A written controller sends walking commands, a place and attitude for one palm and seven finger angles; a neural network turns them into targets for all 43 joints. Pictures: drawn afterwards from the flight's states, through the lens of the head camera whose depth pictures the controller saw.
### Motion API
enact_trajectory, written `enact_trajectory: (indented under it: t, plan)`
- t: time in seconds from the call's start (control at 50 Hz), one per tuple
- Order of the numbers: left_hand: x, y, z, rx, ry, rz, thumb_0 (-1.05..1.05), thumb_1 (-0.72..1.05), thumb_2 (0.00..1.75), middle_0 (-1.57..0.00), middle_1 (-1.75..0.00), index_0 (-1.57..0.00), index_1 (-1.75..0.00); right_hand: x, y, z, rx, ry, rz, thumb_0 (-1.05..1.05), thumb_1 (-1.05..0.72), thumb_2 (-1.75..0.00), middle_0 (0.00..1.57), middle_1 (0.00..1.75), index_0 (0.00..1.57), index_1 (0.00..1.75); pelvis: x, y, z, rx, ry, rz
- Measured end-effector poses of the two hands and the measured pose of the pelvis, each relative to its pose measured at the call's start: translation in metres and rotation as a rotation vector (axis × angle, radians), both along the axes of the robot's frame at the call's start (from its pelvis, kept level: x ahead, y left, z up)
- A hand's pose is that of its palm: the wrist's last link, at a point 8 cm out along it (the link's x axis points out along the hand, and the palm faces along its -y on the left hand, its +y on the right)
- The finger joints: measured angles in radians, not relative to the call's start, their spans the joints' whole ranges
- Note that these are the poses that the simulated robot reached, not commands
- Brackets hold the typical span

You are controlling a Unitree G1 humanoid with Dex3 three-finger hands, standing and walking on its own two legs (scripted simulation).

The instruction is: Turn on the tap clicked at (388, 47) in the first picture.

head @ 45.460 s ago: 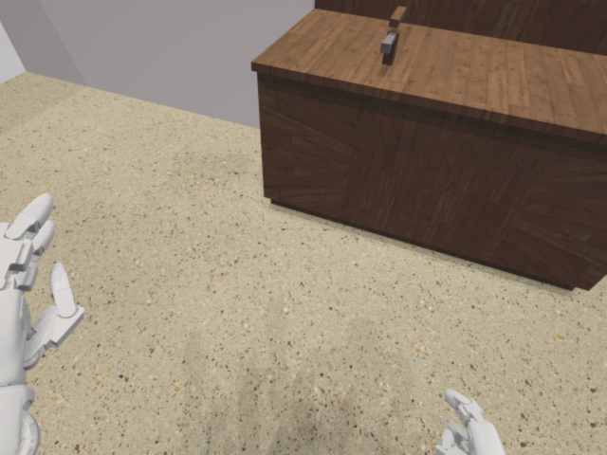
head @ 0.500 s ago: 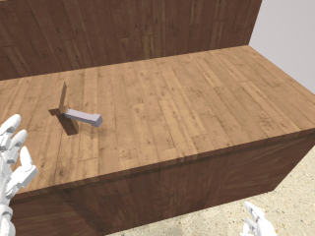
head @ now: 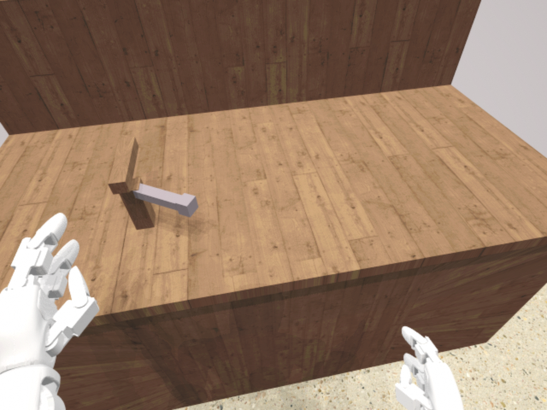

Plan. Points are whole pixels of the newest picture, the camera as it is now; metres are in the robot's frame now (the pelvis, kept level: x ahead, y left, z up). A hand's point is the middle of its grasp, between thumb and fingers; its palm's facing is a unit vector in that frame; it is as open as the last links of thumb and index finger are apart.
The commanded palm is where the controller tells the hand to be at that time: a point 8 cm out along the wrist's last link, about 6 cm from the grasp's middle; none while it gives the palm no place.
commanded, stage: turn the palm inward beside the body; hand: left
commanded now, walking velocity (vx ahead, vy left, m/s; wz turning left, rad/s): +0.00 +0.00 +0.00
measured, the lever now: (187, 205) +0.42 +0.22 +0.07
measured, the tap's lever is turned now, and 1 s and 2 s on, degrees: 57 57 57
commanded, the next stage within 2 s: reach beside the lever's end, fingers flat in 0.84 s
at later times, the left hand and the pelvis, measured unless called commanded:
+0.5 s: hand (94, 309) +0.18 +0.23 +0.14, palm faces +0.48 -0.87 -0.10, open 7.4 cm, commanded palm +0.13 +0.28 +0.15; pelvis +0.00 +0.00 +0.00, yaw +0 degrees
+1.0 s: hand (102, 306) +0.18 +0.23 +0.14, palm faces +0.48 -0.87 -0.11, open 7.4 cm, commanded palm +0.14 +0.27 +0.14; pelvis +0.01 +0.00 +0.00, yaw +1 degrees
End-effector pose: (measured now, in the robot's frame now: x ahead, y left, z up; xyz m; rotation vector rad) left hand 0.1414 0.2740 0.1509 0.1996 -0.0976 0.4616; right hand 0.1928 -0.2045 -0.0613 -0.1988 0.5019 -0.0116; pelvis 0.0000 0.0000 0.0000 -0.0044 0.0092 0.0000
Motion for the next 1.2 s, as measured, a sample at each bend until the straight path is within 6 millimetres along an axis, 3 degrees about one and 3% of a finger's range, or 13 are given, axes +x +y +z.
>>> enact_trajectory:
  t: [0.42, 0.96, 1.2]
  plan:
    - [-0.006, -0.002, -0.009, -0.081, 0.026, 0.029, 0.02, 0.9, 0.9, -0.21, -0.3, -0.2, -0.31, -0.006, -0.001, -0.001, -0.019, 0.014, -0.011, 0.02, -0.9, -0.9, 0.2, 0.3, 0.21, 0.3, 0.0, 0.005, -0.001, -0.005, -0.001, 0.006]
    - [-0.001, -0.011, -0.008, -0.093, 0.044, 0.039, 0.02, 0.9, 0.9, -0.21, -0.3, -0.2, -0.3, 0.004, -0.006, 0.0, -0.009, 0.002, -0.002, 0.02, -0.9, -0.9, 0.2, 0.3, 0.21, 0.3, 0.006, -0.003, 0.001, -0.001, -0.003, 0.009]
    - [0.008, -0.002, -0.018, -0.102, 0.051, 0.059, 0.02, 0.9, 0.9, -0.21, -0.3, -0.2, -0.3, 0.001, -0.013, -0.003, -0.02, 0.026, -0.015, 0.02, -0.9, -0.9, 0.2, 0.3, 0.21, 0.3, 0.006, -0.005, 0.001, 0.0, 0.004, 0.01]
